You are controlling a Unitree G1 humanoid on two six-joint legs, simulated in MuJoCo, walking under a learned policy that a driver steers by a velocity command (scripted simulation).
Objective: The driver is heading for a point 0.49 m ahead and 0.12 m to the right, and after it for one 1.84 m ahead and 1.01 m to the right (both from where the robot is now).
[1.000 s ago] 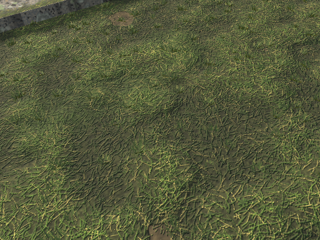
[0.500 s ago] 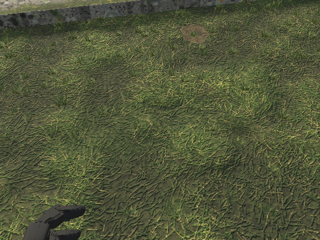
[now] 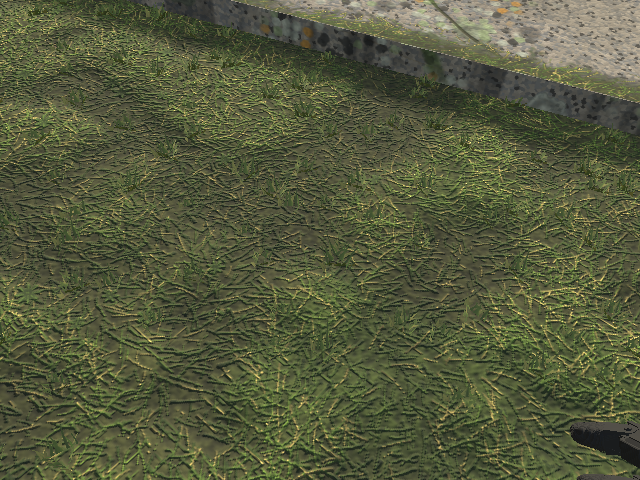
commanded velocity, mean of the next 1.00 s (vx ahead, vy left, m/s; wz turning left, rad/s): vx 1.00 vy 0.00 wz -0.50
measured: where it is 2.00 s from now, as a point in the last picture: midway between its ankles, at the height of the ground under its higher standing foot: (483, 189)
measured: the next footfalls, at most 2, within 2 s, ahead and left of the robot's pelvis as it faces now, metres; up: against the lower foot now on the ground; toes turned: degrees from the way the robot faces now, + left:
left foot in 0.16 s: +0.36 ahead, +0.13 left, +0.00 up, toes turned +4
right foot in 0.64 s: +0.80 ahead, -0.04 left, +0.00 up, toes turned -16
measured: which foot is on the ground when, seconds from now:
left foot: up 0.00-0.14, down 0.16-0.62, up 0.64-1.00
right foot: down 0.00-0.18, up 0.20-0.62, down 0.64-1.00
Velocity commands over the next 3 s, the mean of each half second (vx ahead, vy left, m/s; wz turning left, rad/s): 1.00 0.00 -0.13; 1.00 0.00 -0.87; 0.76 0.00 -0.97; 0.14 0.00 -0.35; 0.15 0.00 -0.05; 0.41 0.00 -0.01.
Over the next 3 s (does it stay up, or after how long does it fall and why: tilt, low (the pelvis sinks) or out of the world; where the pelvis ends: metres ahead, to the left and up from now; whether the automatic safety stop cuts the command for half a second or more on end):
stays up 1.45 -0.54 0.01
